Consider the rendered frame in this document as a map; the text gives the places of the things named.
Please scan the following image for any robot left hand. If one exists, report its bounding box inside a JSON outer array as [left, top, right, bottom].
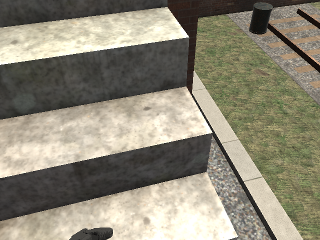
[[69, 227, 113, 240]]

